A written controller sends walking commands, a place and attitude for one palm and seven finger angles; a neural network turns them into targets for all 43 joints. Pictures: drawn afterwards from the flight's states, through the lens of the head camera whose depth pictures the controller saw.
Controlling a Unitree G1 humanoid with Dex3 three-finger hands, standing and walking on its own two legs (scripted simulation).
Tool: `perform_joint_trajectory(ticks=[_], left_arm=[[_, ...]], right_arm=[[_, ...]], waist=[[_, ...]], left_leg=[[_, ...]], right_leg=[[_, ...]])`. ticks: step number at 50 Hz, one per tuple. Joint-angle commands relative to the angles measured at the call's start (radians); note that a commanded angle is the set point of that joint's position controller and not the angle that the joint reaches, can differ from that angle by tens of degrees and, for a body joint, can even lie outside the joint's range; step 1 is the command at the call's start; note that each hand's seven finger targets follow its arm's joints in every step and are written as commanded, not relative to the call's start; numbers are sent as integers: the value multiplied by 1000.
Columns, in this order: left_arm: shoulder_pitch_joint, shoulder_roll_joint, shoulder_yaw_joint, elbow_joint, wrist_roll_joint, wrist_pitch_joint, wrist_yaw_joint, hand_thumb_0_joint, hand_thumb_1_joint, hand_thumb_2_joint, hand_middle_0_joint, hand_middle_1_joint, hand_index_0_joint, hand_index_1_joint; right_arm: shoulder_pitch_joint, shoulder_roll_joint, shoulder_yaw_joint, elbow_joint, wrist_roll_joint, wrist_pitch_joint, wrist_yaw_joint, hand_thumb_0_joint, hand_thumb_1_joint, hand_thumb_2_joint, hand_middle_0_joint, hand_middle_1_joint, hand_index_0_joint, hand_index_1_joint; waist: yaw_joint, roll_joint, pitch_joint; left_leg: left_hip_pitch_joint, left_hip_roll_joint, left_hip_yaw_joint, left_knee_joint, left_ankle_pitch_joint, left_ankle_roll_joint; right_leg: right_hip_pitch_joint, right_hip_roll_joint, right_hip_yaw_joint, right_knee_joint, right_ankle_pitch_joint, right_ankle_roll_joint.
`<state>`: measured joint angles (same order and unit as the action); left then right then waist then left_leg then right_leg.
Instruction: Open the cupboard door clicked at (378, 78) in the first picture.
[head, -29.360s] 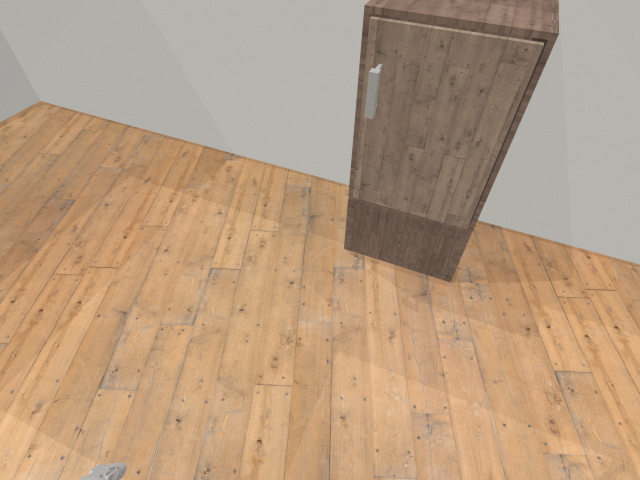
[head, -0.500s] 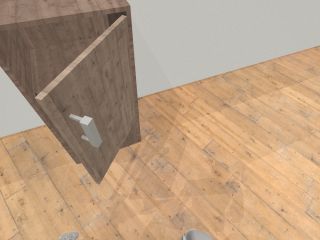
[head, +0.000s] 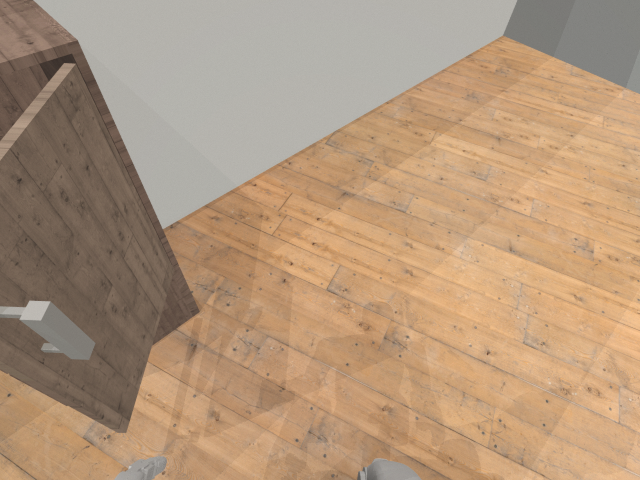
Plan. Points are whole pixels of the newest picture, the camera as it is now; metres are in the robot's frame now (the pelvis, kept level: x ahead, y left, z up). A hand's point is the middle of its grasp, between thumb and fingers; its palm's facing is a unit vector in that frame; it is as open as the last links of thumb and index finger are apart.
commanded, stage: walk to a spot facing it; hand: left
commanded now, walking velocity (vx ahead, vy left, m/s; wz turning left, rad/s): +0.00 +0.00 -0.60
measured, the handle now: (45, 332) +0.28 +0.38 -0.03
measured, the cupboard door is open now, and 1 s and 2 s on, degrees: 45 45 45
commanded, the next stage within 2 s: turn to face it in 1.98 s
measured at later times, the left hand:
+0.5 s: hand out of the picture +0.12 +0.16 -0.18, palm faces -0.21 -0.96 -0.18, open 7.4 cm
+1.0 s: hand (371, 343) +0.35 -0.07 -0.16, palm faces -0.58 -0.78 -0.22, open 7.4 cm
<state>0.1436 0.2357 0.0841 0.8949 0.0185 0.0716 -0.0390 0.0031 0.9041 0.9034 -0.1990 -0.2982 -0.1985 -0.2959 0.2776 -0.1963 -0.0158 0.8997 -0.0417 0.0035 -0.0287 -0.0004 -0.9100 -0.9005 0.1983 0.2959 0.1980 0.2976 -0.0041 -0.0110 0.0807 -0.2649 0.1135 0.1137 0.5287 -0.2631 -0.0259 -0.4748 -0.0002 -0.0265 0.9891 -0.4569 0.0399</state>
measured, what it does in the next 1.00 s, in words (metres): steps to the right, turning right: right foot, then left foot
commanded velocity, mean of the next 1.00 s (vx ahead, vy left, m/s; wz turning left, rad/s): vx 0.24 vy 0.00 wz -0.53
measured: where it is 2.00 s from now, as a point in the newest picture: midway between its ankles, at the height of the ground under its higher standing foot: (459, 394)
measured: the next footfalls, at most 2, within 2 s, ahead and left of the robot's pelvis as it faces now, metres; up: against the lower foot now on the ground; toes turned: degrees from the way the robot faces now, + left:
right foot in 0.12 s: +0.04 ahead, -0.14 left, +0.00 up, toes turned -8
left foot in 0.48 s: +0.10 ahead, +0.08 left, +0.00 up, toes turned -15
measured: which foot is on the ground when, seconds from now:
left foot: down 0.00-0.12, up 0.14-0.46, down 0.48-0.90, up 0.92-1.00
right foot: up 0.00-0.10, down 0.12-0.48, up 0.50-0.88, down 0.90-1.00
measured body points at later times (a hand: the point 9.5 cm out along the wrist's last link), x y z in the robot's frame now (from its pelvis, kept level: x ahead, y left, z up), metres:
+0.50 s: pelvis +0.02 -0.02 -0.01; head +0.05 -0.01 +0.44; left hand +0.13 +0.21 -0.16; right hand +0.04 -0.29 -0.13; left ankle +0.06 +0.09 -0.74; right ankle +0.00 -0.13 -0.73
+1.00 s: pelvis +0.11 -0.14 -0.01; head +0.15 -0.17 +0.43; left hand +0.38 -0.03 -0.14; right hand -0.08 -0.30 -0.16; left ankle +0.13 +0.03 -0.66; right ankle +0.09 -0.24 -0.74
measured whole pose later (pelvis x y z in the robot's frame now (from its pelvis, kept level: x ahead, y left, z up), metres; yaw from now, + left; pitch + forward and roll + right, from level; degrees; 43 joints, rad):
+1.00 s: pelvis +0.11 -0.14 -0.01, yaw -34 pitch +0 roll +0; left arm 0.06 0.22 0.06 0.90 0.01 -0.03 -0.03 0.00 0.91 0.90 -0.20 -0.30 -0.20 -0.30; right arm 0.39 -0.21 -0.04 1.05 -0.02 0.01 0.00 0.01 -0.91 -0.90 0.20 0.30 0.20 0.30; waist -0.06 0.01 0.13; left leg -0.39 0.16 0.07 1.16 -0.43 -0.06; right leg -0.35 0.00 -0.09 0.63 -0.28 -0.05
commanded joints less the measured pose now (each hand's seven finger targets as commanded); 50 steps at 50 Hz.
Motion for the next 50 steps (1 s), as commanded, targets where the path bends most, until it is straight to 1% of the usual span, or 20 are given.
perform_joint_trajectory(ticks=[1,4,6,7,9,14,21,22,23,24,25,27,30,40,41,43,44,45,46,50], left_arm=[[-48,46,2,-101,-3,-37,-3,0,900,900,-200,-300,-200,-300],[54,85,15,-73,-2,-45,6,0,900,900,-200,-300,-200,-300],[158,267,53,-40,8,-56,33,0,900,900,-200,-300,-200,-300],[186,278,53,-38,-2,-50,40,0,900,900,-200,-300,-200,-300],[85,200,47,-48,0,-49,57,0,900,900,-200,-300,-200,-300],[52,167,38,-66,5,-54,58,0,900,900,-200,-300,-200,-300],[23,172,44,-68,5,-56,34,0,900,900,-200,-300,-200,-300],[2,141,36,-81,5,-57,27,0,900,900,-200,-300,-200,-300],[-7,72,20,-113,-3,-56,13,0,900,900,-200,-300,-200,-300],[-76,72,24,-162,-6,-65,5,0,900,900,-200,-300,-200,-300],[-120,99,34,-154,13,-69,-8,0,900,900,-200,-300,-200,-300],[-45,86,36,-106,20,-72,-25,0,900,900,-200,-300,-200,-300],[-35,36,18,-86,16,-62,-39,0,900,900,-200,-300,-200,-300],[-201,26,-10,-97,9,-66,-42,0,900,900,-200,-300,-200,-300],[-168,36,-9,-85,9,-71,-40,0,900,900,-200,-300,-200,-300],[127,115,17,9,11,-92,-25,0,900,900,-200,-300,-200,-300],[317,254,56,57,14,-106,-5,0,900,900,-200,-300,-200,-300],[357,310,64,76,-15,-99,8,0,900,900,-200,-300,-200,-300],[265,282,53,49,-17,-96,21,0,900,900,-200,-300,-200,-300],[32,123,12,-9,2,-112,37,0,900,900,-200,-300,-200,-300]], right_arm=[[64,-226,-72,-35,4,-16,-13,0,-900,-900,200,300,200,300],[28,-228,-83,-43,16,-4,-4,0,-900,-900,200,300,200,300],[-61,-111,-59,-116,33,6,4,0,-900,-900,200,300,200,300],[-86,-130,-58,-128,30,17,-1,0,-900,-900,200,300,200,300],[-91,-135,-65,-91,33,25,-12,0,-900,-900,200,300,200,300],[-104,-93,-64,-67,31,33,2,0,-900,-900,200,300,200,300],[-25,-109,-68,-72,26,-5,9,0,-900,-900,200,300,200,300],[49,-136,-73,-50,24,-14,2,0,-900,-900,200,300,200,300],[138,-237,-89,-31,3,-24,-9,0,-900,-900,200,300,200,300],[200,-307,-100,-33,-3,-29,-22,0,-900,-900,200,300,200,300],[166,-289,-93,-34,-3,-35,-14,0,-900,-900,200,300,200,300],[40,-207,-65,-65,1,-50,-10,0,-900,-900,200,300,200,300],[88,-160,-48,-32,7,-68,-11,0,-900,-900,200,300,200,300],[212,-170,-48,51,-5,-66,4,0,-900,-900,200,300,200,300],[209,-183,-50,54,-4,-64,5,0,-900,-900,200,300,200,300],[148,-182,-48,41,14,-64,14,0,-900,-900,200,300,200,300],[116,-117,-33,-2,39,-69,25,0,-900,-900,200,300,200,300],[18,-113,-38,-51,40,-67,19,0,-900,-900,200,300,200,300],[-17,-127,-49,-45,36,-62,17,0,-900,-900,200,300,200,300],[55,-79,-50,36,11,-27,24,0,-900,-900,200,300,200,300]], waist=[[-41,224,-122],[12,170,-126],[83,-312,-112],[105,-200,-110],[49,-254,-121],[21,-106,-113],[-25,-125,-59],[-63,-32,-59],[-106,263,-62],[-128,344,-40],[-115,196,6],[-28,137,15],[-21,152,-29],[-59,197,5],[-39,175,-20],[111,60,-161],[192,-230,-297],[193,-267,-258],[152,-157,-170],[-11,-137,-65]], left_leg=[[152,223,-74,-114,470,130],[46,190,-1,26,311,50],[-321,-31,74,403,-387,-49],[-321,-24,-56,515,-380,-35],[-367,-7,-117,612,-261,-40],[-216,-54,-93,452,-157,-48],[89,-102,-83,30,-116,-15],[256,-55,-132,-113,-163,10],[386,184,-428,-266,-432,90],[301,424,-677,-416,-594,197],[183,416,-690,-438,-575,210],[94,291,-425,-391,-380,144],[199,198,-174,-336,-28,112],[193,246,40,-255,245,105],[194,240,63,-192,339,98],[-5,166,151,186,469,37],[-330,37,192,541,13,-13],[-499,-28,39,770,-384,-21],[-526,33,-76,815,-286,-12],[-303,64,-68,578,-82,-35]], right_leg=[[67,1,-70,-211,-6,-13],[293,4,-69,-513,251,-42],[466,-380,430,-675,661,-217],[416,-392,442,-650,682,-274],[428,-281,363,-619,635,-255],[293,-207,332,-631,531,-234],[42,-144,441,-688,-143,-201],[-119,-76,385,-600,-212,-152],[-331,75,217,-331,-239,-88],[-365,62,48,-63,-165,-44],[-329,-8,109,73,-73,-49],[-271,-49,62,167,72,-39],[-272,-64,15,131,196,-16],[-28,-49,-107,-283,168,-58],[56,-20,-132,-323,152,-72],[545,4,-104,-446,197,-132],[850,-285,305,-549,85,-237],[789,-447,607,-704,197,-304],[630,-430,544,-734,76,-313],[259,-255,219,-773,204,-235]])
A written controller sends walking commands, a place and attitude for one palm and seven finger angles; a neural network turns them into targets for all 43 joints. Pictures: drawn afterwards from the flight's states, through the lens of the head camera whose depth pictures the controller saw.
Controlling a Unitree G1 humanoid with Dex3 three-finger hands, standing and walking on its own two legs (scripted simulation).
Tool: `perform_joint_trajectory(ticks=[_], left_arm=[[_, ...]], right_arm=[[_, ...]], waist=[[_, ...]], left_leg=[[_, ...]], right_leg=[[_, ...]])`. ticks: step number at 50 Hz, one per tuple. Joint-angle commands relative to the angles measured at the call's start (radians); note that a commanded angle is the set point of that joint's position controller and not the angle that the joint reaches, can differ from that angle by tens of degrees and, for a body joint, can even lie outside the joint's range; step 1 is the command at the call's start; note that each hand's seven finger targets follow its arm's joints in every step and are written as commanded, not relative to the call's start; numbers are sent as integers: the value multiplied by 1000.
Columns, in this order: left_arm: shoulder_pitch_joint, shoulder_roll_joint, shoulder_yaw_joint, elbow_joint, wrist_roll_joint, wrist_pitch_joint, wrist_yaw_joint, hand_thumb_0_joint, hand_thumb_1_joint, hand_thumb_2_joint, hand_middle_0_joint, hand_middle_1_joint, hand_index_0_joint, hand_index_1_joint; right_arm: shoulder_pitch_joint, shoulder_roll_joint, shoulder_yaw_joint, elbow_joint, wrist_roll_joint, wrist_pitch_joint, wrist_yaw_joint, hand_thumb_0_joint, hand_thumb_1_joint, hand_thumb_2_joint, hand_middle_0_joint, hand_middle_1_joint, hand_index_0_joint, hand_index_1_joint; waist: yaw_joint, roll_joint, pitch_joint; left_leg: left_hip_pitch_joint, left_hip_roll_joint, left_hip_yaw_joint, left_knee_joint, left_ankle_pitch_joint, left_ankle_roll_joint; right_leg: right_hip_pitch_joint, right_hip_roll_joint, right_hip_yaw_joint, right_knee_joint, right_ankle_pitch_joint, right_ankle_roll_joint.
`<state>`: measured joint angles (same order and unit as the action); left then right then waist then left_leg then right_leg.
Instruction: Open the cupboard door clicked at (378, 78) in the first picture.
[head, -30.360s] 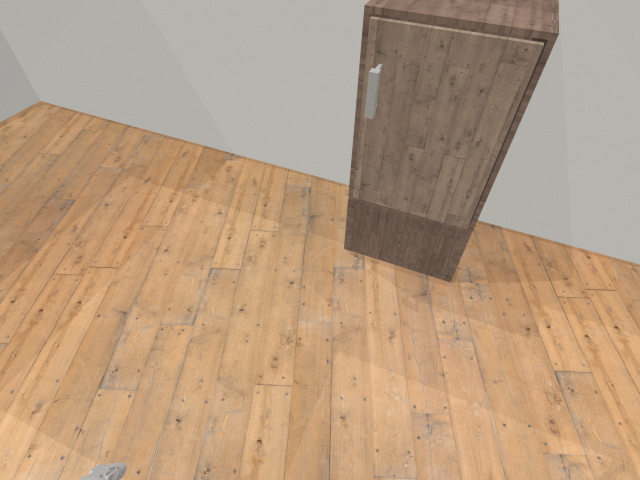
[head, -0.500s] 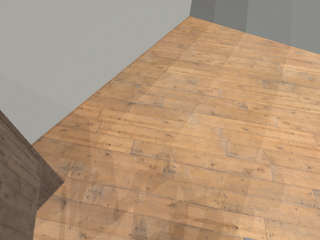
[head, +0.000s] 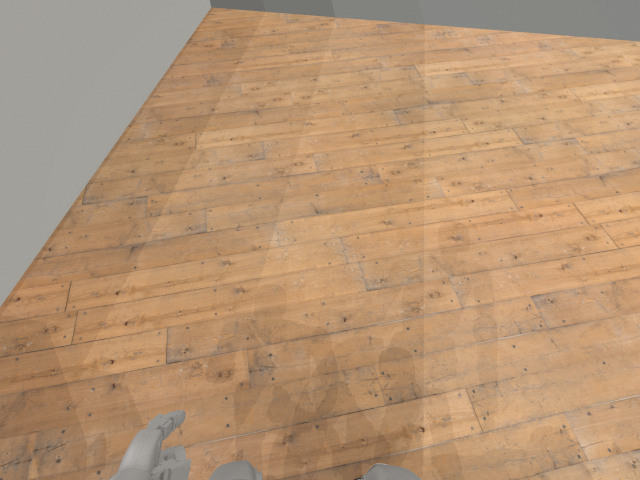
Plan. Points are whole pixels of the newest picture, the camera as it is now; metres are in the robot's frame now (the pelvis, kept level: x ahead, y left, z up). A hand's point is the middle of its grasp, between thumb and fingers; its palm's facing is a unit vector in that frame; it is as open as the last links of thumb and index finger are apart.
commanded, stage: walk to a spot facing it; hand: left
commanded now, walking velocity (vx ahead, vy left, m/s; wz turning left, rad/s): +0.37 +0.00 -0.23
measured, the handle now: out of the picture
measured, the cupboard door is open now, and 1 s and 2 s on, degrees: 45 45 45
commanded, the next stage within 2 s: turn to face it in 0.98 s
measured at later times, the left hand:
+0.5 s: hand (197, 377) +0.28 +0.20 -0.15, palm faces -0.10 -0.98 -0.17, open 7.4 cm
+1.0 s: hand (269, 277) +0.46 +0.10 -0.16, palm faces -0.10 -0.98 -0.17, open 7.3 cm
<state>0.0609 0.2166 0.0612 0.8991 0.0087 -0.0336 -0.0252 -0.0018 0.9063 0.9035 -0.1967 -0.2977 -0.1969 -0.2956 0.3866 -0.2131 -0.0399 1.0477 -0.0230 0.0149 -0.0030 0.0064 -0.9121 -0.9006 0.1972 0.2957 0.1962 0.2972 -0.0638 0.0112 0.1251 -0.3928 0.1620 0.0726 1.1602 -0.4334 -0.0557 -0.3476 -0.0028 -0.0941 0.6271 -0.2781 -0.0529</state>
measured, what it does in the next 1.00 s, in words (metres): walks ahead: left foot, then right foot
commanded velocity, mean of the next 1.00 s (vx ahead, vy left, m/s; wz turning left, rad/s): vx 0.36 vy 0.00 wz -0.08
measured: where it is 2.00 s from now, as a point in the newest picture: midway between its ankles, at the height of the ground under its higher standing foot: (359, 313)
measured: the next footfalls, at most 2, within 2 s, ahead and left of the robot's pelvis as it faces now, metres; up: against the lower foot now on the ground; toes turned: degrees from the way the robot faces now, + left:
left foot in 0.28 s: +0.28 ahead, +0.12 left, +0.00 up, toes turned +0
right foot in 0.68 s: +0.38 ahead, -0.17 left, +0.00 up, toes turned -18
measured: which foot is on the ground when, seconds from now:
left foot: up 0.00-0.26, down 0.28-0.68, up 0.70-1.00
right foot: down 0.00-0.28, up 0.30-0.66, down 0.68-1.00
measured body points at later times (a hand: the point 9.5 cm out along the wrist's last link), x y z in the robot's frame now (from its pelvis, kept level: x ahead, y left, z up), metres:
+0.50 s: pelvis +0.22 +0.01 +0.02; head +0.24 +0.02 +0.47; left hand +0.28 +0.25 -0.14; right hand +0.22 -0.23 -0.12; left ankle +0.24 +0.12 -0.72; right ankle +0.21 -0.12 -0.66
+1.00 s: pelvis +0.44 -0.08 +0.02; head +0.46 -0.07 +0.46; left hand +0.47 +0.15 -0.14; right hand +0.46 -0.32 -0.13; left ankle +0.56 +0.03 -0.70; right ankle +0.34 -0.16 -0.72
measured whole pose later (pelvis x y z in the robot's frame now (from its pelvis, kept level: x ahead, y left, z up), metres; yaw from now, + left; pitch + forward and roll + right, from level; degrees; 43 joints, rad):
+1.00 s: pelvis +0.44 -0.08 +0.02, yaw -9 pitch +0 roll +0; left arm 0.30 0.17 0.05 1.10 0.02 -0.08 0.00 -0.01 0.93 0.90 -0.20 -0.30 -0.20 -0.30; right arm 0.20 -0.16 -0.05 1.02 -0.02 -0.03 0.03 0.00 -0.93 -0.90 0.19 0.30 0.19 0.30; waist 0.00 -0.02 0.05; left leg -0.48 0.10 0.11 0.66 -0.21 -0.02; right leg -0.04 -0.01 -0.16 0.36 -0.32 -0.02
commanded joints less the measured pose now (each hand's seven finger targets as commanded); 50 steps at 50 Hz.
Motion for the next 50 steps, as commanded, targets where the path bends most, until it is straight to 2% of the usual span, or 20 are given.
perform_joint_trajectory(ticks=[1,8,11,12,13,14,15,16,18,22,27,31,32,33,34,35,37,40,47,50], left_arm=[[118,137,35,-7,13,-13,20,0,900,900,-200,-300,-200,-300],[200,134,41,54,10,-35,13,0,900,900,-200,-300,-200,-300],[191,136,38,64,6,-32,18,0,900,900,-200,-300,-200,-300],[194,122,36,65,5,-29,17,0,900,900,-200,-300,-200,-300],[198,82,30,49,4,-28,13,0,900,900,-200,-300,-200,-300],[237,41,15,37,-3,-30,4,0,900,900,-200,-300,-200,-300],[184,64,16,16,9,-35,6,0,900,900,-200,-300,-200,-300],[135,64,19,20,16,-33,6,0,900,900,-200,-300,-200,-300],[136,55,20,33,21,-26,-9,0,900,900,-200,-300,-200,-300],[156,11,10,49,21,0,-20,0,900,900,-200,-300,-200,-300],[75,5,6,29,20,3,-25,0,900,900,-200,-300,-200,-300],[126,34,18,60,21,1,-23,0,900,900,-200,-300,-200,-300],[208,70,27,87,22,-4,-17,0,900,900,-200,-300,-200,-300],[350,141,46,126,26,-16,-8,0,900,900,-200,-300,-200,-300],[485,250,71,163,16,-21,4,0,900,900,-200,-300,-200,-300],[460,240,63,158,4,-17,16,0,900,900,-200,-300,-200,-300],[313,128,38,124,5,-17,32,0,900,900,-200,-300,-200,-300],[253,56,16,116,12,-41,31,0,900,900,-200,-300,-200,-300],[301,84,15,172,12,-59,27,0,900,900,-200,-300,-200,-300],[292,90,12,180,6,-55,31,0,900,900,-200,-300,-200,-300]], right_arm=[[-41,-51,-26,-103,-9,-33,2,0,-900,-900,200,300,200,300],[-198,-33,-31,-161,-4,-61,22,0,-900,-900,200,300,200,300],[-169,-61,-35,-148,-5,-75,19,0,-900,-900,200,300,200,300],[-103,-88,-42,-125,-8,-81,13,0,-900,-900,200,300,200,300],[35,-166,-60,-86,-19,-89,2,0,-900,-900,200,300,200,300],[171,-260,-75,-61,-35,-86,-5,0,-900,-900,200,300,200,300],[163,-244,-68,-67,-30,-71,-8,0,-900,-900,200,300,200,300],[97,-203,-60,-79,-25,-69,-9,0,-900,-900,200,300,200,300],[-8,-117,-34,-102,-21,-87,-11,0,-900,-900,200,300,200,300],[-11,-99,-28,-68,-10,-106,-16,0,-900,-900,200,300,200,300],[10,-114,-36,-39,-14,-86,-2,0,-900,-900,200,300,200,300],[5,-119,-31,-21,-15,-72,-2,0,-900,-900,200,300,200,300],[-2,-102,-27,-18,-10,-71,2,0,-900,-900,200,300,200,300],[-22,-67,-18,-31,2,-73,6,0,-900,-900,200,300,200,300],[-51,-23,-10,-70,13,-75,12,0,-900,-900,200,300,200,300],[-106,-69,-21,-84,7,-72,10,0,-900,-900,200,300,200,300],[-138,-63,-33,-65,3,-71,8,0,-900,-900,200,300,200,300],[-78,0,-21,-22,-4,-51,13,0,-900,-900,200,300,200,300],[-205,23,-18,-82,1,-64,35,0,-900,-900,200,300,200,300],[-169,-9,-20,-67,-2,-71,27,0,-900,-900,200,300,200,300]], waist=[[40,-159,-107],[71,-110,-71],[35,-89,-71],[5,-7,-93],[-54,151,-156],[-80,335,-248],[-78,207,-210],[-51,165,-135],[10,118,-59],[45,110,-118],[30,110,-56],[76,89,-63],[116,21,-82],[186,-127,-142],[231,-378,-194],[218,-300,-154],[137,-194,-85],[65,-133,-82],[84,-123,-63],[39,-103,-59]], left_leg=[[-150,2,-12,-102,118,-7],[-90,-56,-1,-460,222,6],[86,-86,14,-614,273,16],[242,-91,-2,-662,257,30],[432,50,-208,-738,141,96],[577,293,-534,-877,27,204],[481,342,-626,-939,-111,256],[362,312,-588,-968,-172,238],[229,237,-379,-993,-51,186],[263,155,-102,-980,260,167],[183,147,-27,-1007,113,175],[144,112,21,-882,80,136],[76,70,57,-756,100,109],[-83,-19,153,-489,85,68],[-292,-127,156,-183,-189,40],[-344,-75,22,-21,-169,51],[-337,1,-62,9,16,49],[-192,4,-21,-152,113,24],[-134,-57,43,-505,228,36],[19,-103,82,-610,284,60]], right_leg=[[114,-226,257,-415,39,-137],[180,-218,275,-395,79,-144],[146,-197,252,-324,72,-109],[61,-150,224,-205,103,-85],[-80,-65,155,44,77,-42],[-248,60,25,392,-247,6],[-311,24,111,566,-286,-4],[-363,-24,133,670,-191,-3],[-349,-85,140,663,-48,15],[-256,-106,86,405,21,45],[-102,-84,-2,81,52,46],[111,-37,-51,-61,83,38],[246,-36,-16,-109,45,17],[450,-181,191,-197,-126,-49],[583,-412,580,-395,-260,-160],[499,-445,643,-465,-344,-199],[341,-388,467,-459,-228,-159],[211,-305,212,-458,66,-125],[309,-276,91,-384,323,-99],[292,-253,28,-271,481,-62]])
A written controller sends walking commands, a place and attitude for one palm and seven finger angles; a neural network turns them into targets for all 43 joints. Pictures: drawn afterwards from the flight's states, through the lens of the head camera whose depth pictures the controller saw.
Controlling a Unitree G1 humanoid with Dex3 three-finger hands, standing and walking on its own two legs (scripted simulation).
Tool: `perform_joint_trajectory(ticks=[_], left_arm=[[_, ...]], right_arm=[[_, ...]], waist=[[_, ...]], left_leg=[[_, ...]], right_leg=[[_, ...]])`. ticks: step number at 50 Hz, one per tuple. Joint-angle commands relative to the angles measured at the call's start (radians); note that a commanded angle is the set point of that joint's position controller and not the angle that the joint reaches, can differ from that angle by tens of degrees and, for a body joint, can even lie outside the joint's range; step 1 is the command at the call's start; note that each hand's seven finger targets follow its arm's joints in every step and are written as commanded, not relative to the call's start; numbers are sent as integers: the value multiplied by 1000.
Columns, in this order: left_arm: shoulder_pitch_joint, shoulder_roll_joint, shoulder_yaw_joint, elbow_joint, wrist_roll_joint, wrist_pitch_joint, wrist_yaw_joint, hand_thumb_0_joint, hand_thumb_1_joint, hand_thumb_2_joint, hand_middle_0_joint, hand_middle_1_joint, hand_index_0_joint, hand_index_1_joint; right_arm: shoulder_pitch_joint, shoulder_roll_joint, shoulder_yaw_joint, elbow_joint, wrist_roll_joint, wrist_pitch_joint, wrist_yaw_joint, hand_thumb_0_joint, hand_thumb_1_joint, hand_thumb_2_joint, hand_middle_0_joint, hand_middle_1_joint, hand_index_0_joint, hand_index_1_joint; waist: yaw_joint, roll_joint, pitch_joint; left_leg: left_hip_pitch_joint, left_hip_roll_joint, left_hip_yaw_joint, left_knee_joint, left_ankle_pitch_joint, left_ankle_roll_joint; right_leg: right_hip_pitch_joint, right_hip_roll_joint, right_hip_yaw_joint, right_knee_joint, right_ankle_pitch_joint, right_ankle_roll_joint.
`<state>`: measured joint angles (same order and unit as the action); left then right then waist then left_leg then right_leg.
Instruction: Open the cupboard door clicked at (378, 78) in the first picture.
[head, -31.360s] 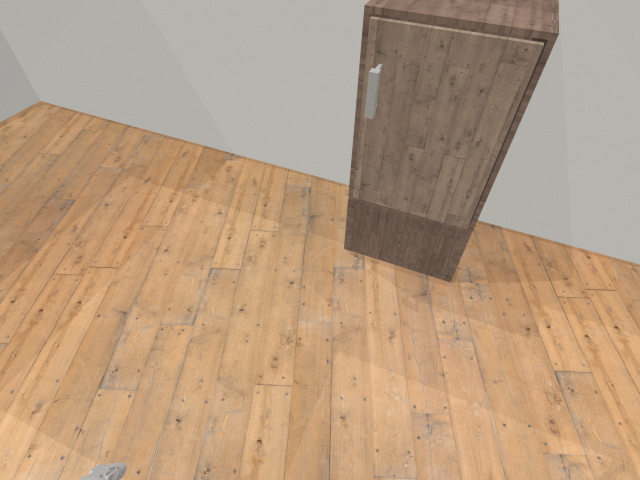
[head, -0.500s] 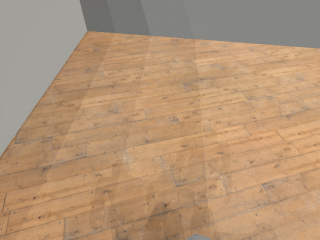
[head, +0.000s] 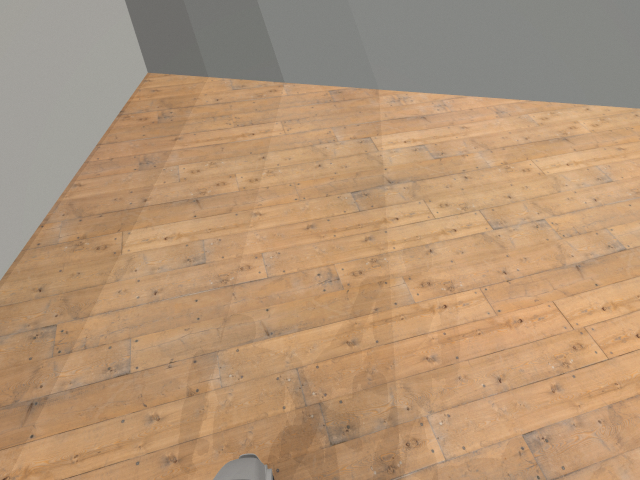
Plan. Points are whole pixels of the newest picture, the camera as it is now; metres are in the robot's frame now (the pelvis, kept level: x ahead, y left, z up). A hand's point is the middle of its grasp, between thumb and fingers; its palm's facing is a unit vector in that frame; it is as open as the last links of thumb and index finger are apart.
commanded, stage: turn to face it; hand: left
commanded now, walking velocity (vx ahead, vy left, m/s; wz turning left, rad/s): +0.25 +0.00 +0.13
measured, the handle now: out of the picture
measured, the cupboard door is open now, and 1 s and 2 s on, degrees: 45 45 45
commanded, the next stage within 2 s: none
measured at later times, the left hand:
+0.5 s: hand (205, 434) +0.20 +0.18 -0.16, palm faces +0.26 -0.94 -0.24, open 7.4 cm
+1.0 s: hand (186, 438) +0.20 +0.21 -0.16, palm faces +0.52 -0.79 -0.31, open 7.4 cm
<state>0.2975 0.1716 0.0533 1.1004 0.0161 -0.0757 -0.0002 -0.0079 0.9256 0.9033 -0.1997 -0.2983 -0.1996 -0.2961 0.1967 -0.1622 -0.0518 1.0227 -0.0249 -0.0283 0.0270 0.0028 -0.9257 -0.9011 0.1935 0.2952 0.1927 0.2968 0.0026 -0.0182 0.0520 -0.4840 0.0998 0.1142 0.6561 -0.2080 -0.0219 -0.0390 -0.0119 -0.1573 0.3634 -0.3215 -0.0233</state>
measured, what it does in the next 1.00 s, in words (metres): walks ahead, turning left: left foot, then right foot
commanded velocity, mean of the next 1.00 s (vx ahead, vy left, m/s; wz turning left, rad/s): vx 0.01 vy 0.00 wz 0.57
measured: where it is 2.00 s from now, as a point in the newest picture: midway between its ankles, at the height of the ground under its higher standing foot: (342, 462)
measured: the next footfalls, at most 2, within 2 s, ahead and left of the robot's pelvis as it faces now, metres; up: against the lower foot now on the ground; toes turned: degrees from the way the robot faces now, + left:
left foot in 0.08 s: +0.19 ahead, +0.13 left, +0.00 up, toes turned +8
right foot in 0.38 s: +0.23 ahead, -0.13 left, +0.00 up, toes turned +4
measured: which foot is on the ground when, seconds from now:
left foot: up 0.00-0.06, down 0.08-0.38, up 0.40-0.66, down 0.68-1.00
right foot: down 0.00-0.06, up 0.08-0.36, down 0.38-0.68, up 0.70-0.98, down 1.00-1.00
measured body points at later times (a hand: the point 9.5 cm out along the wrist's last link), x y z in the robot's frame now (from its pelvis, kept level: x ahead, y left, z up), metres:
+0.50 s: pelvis +0.16 -0.02 -0.01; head +0.18 -0.03 +0.44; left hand +0.19 +0.23 -0.14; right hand +0.25 -0.26 -0.16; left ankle +0.12 +0.10 -0.67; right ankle +0.19 -0.13 -0.74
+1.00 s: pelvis +0.22 -0.04 -0.02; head +0.27 -0.03 +0.43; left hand +0.17 +0.25 -0.14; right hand +0.43 -0.21 -0.16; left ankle +0.18 +0.11 -0.74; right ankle +0.29 -0.15 -0.74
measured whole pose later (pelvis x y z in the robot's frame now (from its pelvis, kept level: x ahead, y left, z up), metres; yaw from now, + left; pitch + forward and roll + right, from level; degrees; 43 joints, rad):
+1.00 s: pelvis +0.22 -0.04 -0.02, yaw +31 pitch +1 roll +1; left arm 0.16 0.26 0.07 0.85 0.01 0.02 0.01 0.00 0.91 0.90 -0.20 -0.30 -0.20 -0.30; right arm 0.16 -0.24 -0.06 0.89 -0.02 0.06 0.01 0.00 -0.91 -0.90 0.20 0.30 0.20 0.30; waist 0.00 0.01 0.07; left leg -0.39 0.00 -0.08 0.61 -0.26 -0.03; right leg -0.33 -0.05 -0.03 0.61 -0.33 0.05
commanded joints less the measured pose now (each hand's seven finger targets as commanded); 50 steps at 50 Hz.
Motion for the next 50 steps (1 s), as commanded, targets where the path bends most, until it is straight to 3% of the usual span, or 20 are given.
perform_joint_trajectory(ticks=[1,2,3,4,9,16,17,18,19,22,24,30,32,33,34,35,39,47,48,50], left_arm=[[46,132,19,-23,-3,-9,8,0,900,900,-200,-300,-200,-300],[52,112,14,-36,-3,-4,7,0,900,900,-200,-300,-200,-300],[98,64,6,-62,-11,0,3,0,900,900,-200,-300,-200,-300],[20,69,-1,-106,-6,-5,4,0,900,900,-200,-300,-200,-300],[-11,42,4,-105,10,41,-7,0,900,900,-200,-300,-200,-300],[56,79,32,-137,5,65,3,0,900,900,-200,-300,-200,-300],[72,129,43,-151,12,59,10,0,900,900,-200,-300,-200,-300],[79,215,62,-167,20,55,18,0,900,900,-200,-300,-200,-300],[70,270,64,-193,14,65,19,0,900,900,-200,-300,-200,-300],[-82,176,46,-231,10,60,34,0,900,900,-200,-300,-200,-300],[-71,161,39,-225,14,51,31,0,900,900,-200,-300,-200,-300],[-18,228,57,-207,14,51,26,0,900,900,-200,-300,-200,-300],[-47,232,58,-220,4,54,21,0,900,900,-200,-300,-200,-300],[-54,208,53,-244,-4,58,17,0,900,900,-200,-300,-200,-300],[-94,141,33,-293,-10,65,12,0,900,900,-200,-300,-200,-300],[-150,166,29,-329,4,80,23,0,900,900,-200,-300,-200,-300],[-139,157,36,-281,3,100,12,0,900,900,-200,-300,-200,-300],[-44,158,37,-284,-2,92,6,0,900,900,-200,-300,-200,-300],[6,183,45,-275,0,85,11,0,900,900,-200,-300,-200,-300],[17,330,67,-295,21,74,24,0,900,900,-200,-300,-200,-300]], right_arm=[[111,-85,-14,-10,-4,-31,-9,0,-900,-900,200,300,200,300],[235,-152,-28,20,-9,-34,-18,0,-900,-900,200,300,200,300],[348,-256,-53,43,-23,-33,-32,0,-900,-900,200,300,200,300],[398,-281,-52,48,-15,-19,-41,0,-900,-900,200,300,200,300],[74,-159,-10,-47,-5,-27,-49,0,-900,-900,200,300,200,300],[-42,-203,-42,-106,0,30,-41,0,-900,-900,200,300,200,300],[-52,-175,-41,-120,5,37,-35,0,-900,-900,200,300,200,300],[-54,-109,-32,-145,9,40,-27,0,-900,-900,200,300,200,300],[-77,-117,-39,-166,6,46,-20,0,-900,-900,200,300,200,300],[-40,-126,-43,-133,6,57,-14,0,-900,-900,200,300,200,300],[-50,-86,-29,-131,9,60,-8,0,-900,-900,200,300,200,300],[-91,-87,-11,-170,13,49,-1,0,-900,-900,200,300,200,300],[-16,-135,-22,-161,7,45,-2,0,-900,-900,200,300,200,300],[55,-220,-43,-151,-2,38,-5,0,-900,-900,200,300,200,300],[136,-340,-74,-147,-6,36,-12,0,-900,-900,200,300,200,300],[187,-371,-74,-127,-2,48,-18,0,-900,-900,200,300,200,300],[-18,-278,-50,-185,-3,40,-41,0,-900,-900,200,300,200,300],[-98,-295,-69,-217,-1,60,-30,0,-900,-900,200,300,200,300],[-123,-273,-68,-230,5,63,-28,0,-900,-900,200,300,200,300],[-141,-172,-53,-274,13,62,-14,0,-900,-900,200,300,200,300]], waist=[[-74,-37,-24],[-118,70,-97],[-139,271,-187],[-158,239,-185],[-4,150,-23],[52,103,-62],[67,-9,-55],[85,-240,-51],[98,-288,-60],[9,-215,-45],[8,-174,-41],[33,-185,-98],[-17,-142,-140],[-58,36,-203],[-108,345,-216],[-122,211,-216],[-28,200,-107],[21,181,-106],[49,118,-110],[77,-326,-77]], left_leg=[[264,-57,41,-147,100,42],[483,29,-85,-161,168,93],[678,275,-417,-210,227,216],[620,377,-555,-315,252,286],[134,194,-310,-404,98,182],[-51,75,-280,-277,-180,122],[-115,-4,-221,-170,-236,74],[-222,-121,-89,61,-331,8],[-165,-122,-78,333,-399,0],[-158,-27,-114,541,-258,-17],[-110,-39,-65,408,-260,-35],[33,-90,35,7,-168,-26],[232,-95,30,-176,18,-6],[439,29,-104,-217,280,46],[560,329,-505,-246,725,226],[512,383,-508,-233,651,292],[299,187,-355,-293,330,190],[124,86,-365,-238,100,137],[41,38,-343,-176,-2,102],[-165,-166,-117,318,-413,-17]], right_leg=[[-72,-215,47,124,585,-67],[-226,-153,22,331,469,-26],[-458,-31,-29,632,47,17],[-509,12,58,845,-279,6],[-421,-99,134,713,-84,49],[-93,-22,61,230,57,77],[-45,-99,156,87,-25,59],[-18,-339,433,-93,-122,-24],[-123,-488,548,-200,-172,-117],[-154,-393,312,-100,121,-111],[-109,-341,155,-26,433,-88],[28,-338,41,140,764,-55],[-61,-310,-14,283,689,2],[-241,-267,-43,447,446,51],[-529,-114,-32,692,-310,123],[-553,-101,105,799,-379,103],[-533,-97,162,796,-141,111],[-188,7,92,258,-13,87],[-81,-22,108,115,50,79],[-69,-472,567,-153,47,-104]])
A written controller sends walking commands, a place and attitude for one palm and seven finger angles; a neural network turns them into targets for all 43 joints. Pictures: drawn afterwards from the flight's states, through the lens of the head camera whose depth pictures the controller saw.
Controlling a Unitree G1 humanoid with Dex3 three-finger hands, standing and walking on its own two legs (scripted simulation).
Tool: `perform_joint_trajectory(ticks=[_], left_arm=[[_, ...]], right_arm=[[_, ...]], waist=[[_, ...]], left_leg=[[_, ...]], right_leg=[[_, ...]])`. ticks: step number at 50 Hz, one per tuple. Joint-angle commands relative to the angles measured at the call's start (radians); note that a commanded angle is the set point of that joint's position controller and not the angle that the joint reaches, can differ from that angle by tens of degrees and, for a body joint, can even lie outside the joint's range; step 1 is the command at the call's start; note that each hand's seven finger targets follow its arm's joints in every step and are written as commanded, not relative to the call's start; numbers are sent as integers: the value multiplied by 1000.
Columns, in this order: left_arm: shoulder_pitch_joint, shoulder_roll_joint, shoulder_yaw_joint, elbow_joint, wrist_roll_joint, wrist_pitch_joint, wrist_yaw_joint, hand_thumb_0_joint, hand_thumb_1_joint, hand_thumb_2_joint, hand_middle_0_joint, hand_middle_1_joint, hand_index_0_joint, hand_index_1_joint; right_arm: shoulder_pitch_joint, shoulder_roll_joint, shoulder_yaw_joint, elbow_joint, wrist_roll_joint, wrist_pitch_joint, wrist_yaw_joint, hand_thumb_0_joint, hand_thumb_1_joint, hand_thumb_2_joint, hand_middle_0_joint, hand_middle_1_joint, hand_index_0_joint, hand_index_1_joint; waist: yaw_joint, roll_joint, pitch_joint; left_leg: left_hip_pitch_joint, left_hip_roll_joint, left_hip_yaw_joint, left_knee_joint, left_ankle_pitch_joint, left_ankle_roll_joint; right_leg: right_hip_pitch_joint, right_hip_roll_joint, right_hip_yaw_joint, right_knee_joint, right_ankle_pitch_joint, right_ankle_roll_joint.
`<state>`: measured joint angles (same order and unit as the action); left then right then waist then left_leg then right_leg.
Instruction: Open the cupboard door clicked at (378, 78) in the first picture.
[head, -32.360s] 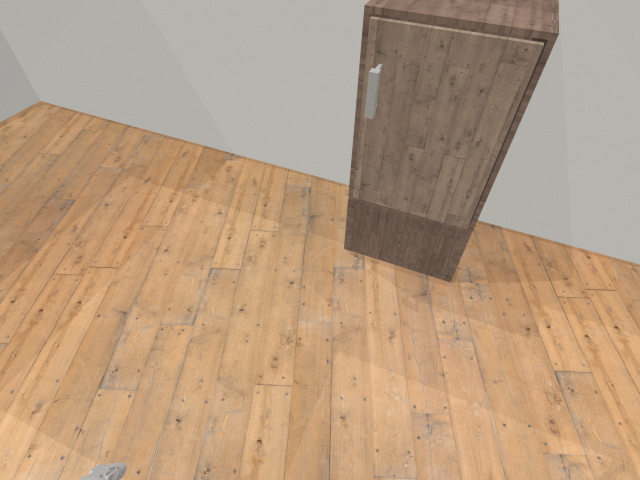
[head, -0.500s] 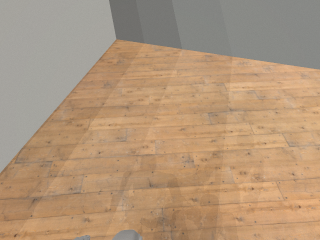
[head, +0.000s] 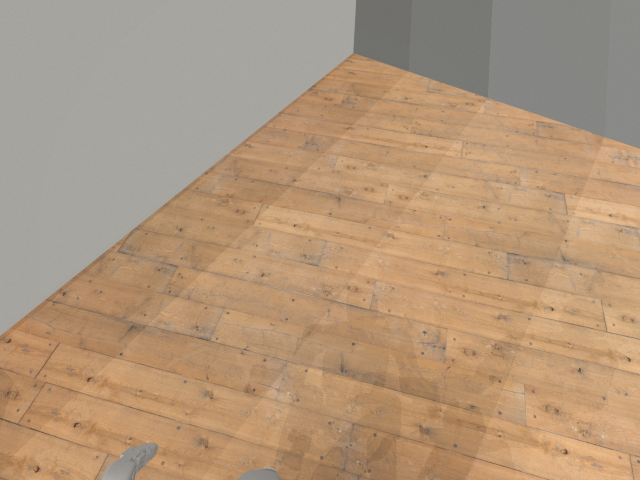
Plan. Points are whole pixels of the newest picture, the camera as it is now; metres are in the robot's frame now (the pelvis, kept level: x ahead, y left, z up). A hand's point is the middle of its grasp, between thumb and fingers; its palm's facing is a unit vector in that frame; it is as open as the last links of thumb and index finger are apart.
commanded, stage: turn to face it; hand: left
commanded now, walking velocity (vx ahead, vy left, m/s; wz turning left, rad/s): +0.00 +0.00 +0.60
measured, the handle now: out of the picture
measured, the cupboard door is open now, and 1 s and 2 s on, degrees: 45 45 45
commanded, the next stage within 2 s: none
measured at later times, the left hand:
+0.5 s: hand out of the picture +0.02 +0.21 -0.16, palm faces +0.36 -0.90 -0.25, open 7.4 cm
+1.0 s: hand out of the picture -0.03 +0.15 -0.17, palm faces +0.63 -0.75 -0.21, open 7.4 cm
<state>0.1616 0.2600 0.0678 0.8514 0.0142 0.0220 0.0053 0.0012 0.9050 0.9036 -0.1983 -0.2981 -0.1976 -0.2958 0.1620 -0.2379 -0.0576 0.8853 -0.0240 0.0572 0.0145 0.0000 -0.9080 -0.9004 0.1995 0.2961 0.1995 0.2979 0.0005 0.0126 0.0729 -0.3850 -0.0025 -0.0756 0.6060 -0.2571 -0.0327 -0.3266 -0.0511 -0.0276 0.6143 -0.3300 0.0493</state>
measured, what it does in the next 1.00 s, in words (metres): steps on the spot, turning left: left foot, then right foot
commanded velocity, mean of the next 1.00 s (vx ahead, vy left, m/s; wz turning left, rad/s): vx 0.00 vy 0.00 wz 0.60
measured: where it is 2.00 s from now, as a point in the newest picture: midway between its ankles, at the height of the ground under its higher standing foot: outside the picture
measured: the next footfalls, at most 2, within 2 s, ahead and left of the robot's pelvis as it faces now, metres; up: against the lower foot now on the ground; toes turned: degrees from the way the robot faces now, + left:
left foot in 0.34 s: +0.03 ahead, +0.11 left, +0.00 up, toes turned +19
right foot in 0.66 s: +0.12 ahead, -0.15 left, +0.00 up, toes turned +22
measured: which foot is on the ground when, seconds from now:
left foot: down 0.00-0.00, up 0.02-0.32, down 0.34-0.66, up 0.68-0.98, down 1.00-1.00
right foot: down 0.00-0.34, up 0.36-0.64, down 0.66-1.00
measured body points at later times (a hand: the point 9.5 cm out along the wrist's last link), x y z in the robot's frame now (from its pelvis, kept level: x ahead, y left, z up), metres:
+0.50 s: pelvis +0.02 -0.02 +0.01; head +0.07 +0.02 +0.45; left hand +0.00 +0.26 -0.14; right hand +0.20 -0.22 -0.13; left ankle +0.00 +0.10 -0.72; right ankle +0.04 -0.16 -0.66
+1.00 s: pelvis +0.04 -0.04 +0.00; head +0.08 +0.00 +0.45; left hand -0.06 +0.19 -0.15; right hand +0.29 -0.18 -0.13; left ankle -0.01 +0.05 -0.73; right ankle +0.09 -0.16 -0.72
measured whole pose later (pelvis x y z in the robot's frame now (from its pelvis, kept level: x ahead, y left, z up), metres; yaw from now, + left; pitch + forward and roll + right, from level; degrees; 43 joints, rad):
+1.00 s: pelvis +0.04 -0.04 +0.00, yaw +38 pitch +1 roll +1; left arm 0.23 0.21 0.05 0.89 0.02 0.02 0.01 0.00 0.90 0.90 -0.20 -0.30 -0.20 -0.30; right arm 0.11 -0.24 -0.06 0.89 -0.02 0.06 0.04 0.00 -0.91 -0.90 0.19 0.30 0.19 0.30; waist 0.00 -0.05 0.11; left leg -0.31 0.00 0.09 0.59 -0.27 -0.01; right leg -0.25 -0.16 -0.23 0.67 -0.40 0.04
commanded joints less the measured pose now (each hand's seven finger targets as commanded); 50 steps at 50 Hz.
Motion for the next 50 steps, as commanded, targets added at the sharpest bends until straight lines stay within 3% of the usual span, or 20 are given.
perform_joint_trajectory(ticks=[1,3,5,11,14,15,17,18,20,23,26,30,31,33,35,38,43,47,48,50], left_arm=[[119,205,42,-54,14,-29,25,0,900,900,-200,-300,-200,-300],[17,131,25,-71,10,-25,30,0,900,900,-200,-300,-200,-300],[24,105,16,-69,10,-33,27,0,900,900,-200,-300,-200,-300],[129,162,39,-19,15,-35,27,0,900,900,-200,-300,-200,-300],[111,170,48,-10,7,-32,21,0,900,900,-200,-300,-200,-300],[90,162,48,-17,0,-29,17,0,900,900,-200,-300,-200,-300],[19,60,12,-90,-4,-16,10,0,900,900,-200,-300,-200,-300],[-37,84,16,-104,6,-2,15,0,900,900,-200,-300,-200,-300],[-45,73,22,-66,2,3,16,0,900,900,-200,-300,-200,-300],[12,66,25,-35,2,10,1,0,900,900,-200,-300,-200,-300],[-11,58,21,-46,-1,9,1,0,900,900,-200,-300,-200,-300],[82,64,24,-37,-3,-4,3,0,900,900,-200,-300,-200,-300],[123,92,33,-31,0,-13,8,0,900,900,-200,-300,-200,-300],[148,240,54,-42,21,-25,22,0,900,900,-200,-300,-200,-300],[56,166,35,-64,10,-27,30,0,900,900,-200,-300,-200,-300],[-1,104,17,-79,11,-31,30,0,900,900,-200,-300,-200,-300],[128,163,36,-27,13,-35,27,0,900,900,-200,-300,-200,-300],[94,171,45,-19,9,-28,20,0,900,900,-200,-300,-200,-300],[76,165,47,-29,2,-24,17,0,900,900,-200,-300,-200,-300],[17,59,14,-106,-4,-11,10,0,900,900,-200,-300,-200,-300]], right_arm=[[-90,-133,-54,-120,4,-17,1,0,-900,-900,200,300,200,300],[-74,-110,-52,-81,4,-2,6,0,-900,-900,200,300,200,300],[-61,-76,-40,-66,8,0,14,0,-900,-900,200,300,200,300],[-130,-37,-16,-75,16,-15,19,0,-900,-900,200,300,200,300],[-62,-63,-20,-61,14,-25,14,0,-900,-900,200,300,200,300],[5,-96,-30,-44,10,-29,13,0,-900,-900,200,300,200,300],[137,-279,-75,-29,-1,-30,0,0,-900,-900,200,300,200,300],[169,-274,-74,-9,0,-29,-12,0,-900,-900,200,300,200,300],[69,-228,-61,-32,-3,-34,-30,0,-900,-900,200,300,200,300],[-19,-195,-49,-53,-2,-41,-29,0,-900,-900,200,300,200,300],[-10,-205,-55,-49,-6,-37,-24,0,-900,-900,200,300,200,300],[-66,-210,-66,-69,-1,-24,-21,0,-900,-900,200,300,200,300],[-77,-187,-63,-80,6,-21,-18,0,-900,-900,200,300,200,300],[-93,-95,-50,-123,13,-24,-5,0,-900,-900,200,300,200,300],[-84,-114,-60,-87,5,-5,1,0,-900,-900,200,300,200,300],[-53,-80,-43,-58,8,-1,14,0,-900,-900,200,300,200,300],[-133,-41,-17,-69,17,-14,20,0,-900,-900,200,300,200,300],[-67,-69,-23,-62,14,-21,17,0,-900,-900,200,300,200,300],[-2,-102,-33,-47,10,-26,16,0,-900,-900,200,300,200,300],[151,-296,-80,-25,-2,-30,1,0,-900,-900,200,300,200,300]], waist=[[52,-289,-91],[-5,-260,-44],[-10,-265,-67],[52,-218,-118],[13,-195,-145],[-31,-130,-169],[-105,300,-197],[-114,146,-195],[-66,207,-138],[-11,146,-121],[-21,134,-111],[22,149,-121],[47,86,-124],[75,-347,-106],[20,-277,-63],[-18,-255,-63],[53,-202,-113],[10,-215,-116],[-33,-139,-141],[-111,319,-201]], left_leg=[[-237,-9,10,549,-328,7],[-231,37,32,661,-219,-12],[-202,32,85,561,-186,-31],[-80,9,185,161,-201,-23],[78,-2,202,-56,-53,-3],[221,20,173,-155,83,18],[446,440,-344,-220,673,263],[408,444,-340,-217,597,294],[269,336,-247,-237,450,242],[200,237,-137,-247,336,186],[160,222,-161,-250,271,185],[42,176,-191,-176,190,150],[-40,128,-171,-111,105,111],[-250,-68,57,371,-369,-5],[-231,8,5,644,-272,-2],[-197,34,72,560,-188,-31],[-100,4,176,196,-202,-29],[84,-2,191,-36,-60,-2],[219,15,166,-143,64,16],[436,444,-389,-231,654,275]], right_leg=[[132,-428,390,-377,78,-217],[100,-316,193,-307,260,-186],[164,-256,39,-254,487,-158],[315,-301,-22,-160,697,-162],[269,-295,-82,-52,664,-111],[167,-283,-120,53,567,-69],[-274,-78,-112,451,-345,42],[-311,-76,-11,541,-320,33],[-286,-76,41,569,-198,36],[-193,-45,20,468,-104,34],[-111,-11,-1,299,-113,28],[115,45,-38,-10,1,16],[226,13,-14,-157,72,7],[257,-439,424,-387,121,-178],[115,-364,314,-349,123,-201],[165,-262,48,-265,446,-161],[331,-293,-21,-165,729,-160],[229,-293,-80,-69,605,-107],[137,-282,-115,37,517,-67],[-280,-67,-110,458,-374,44]])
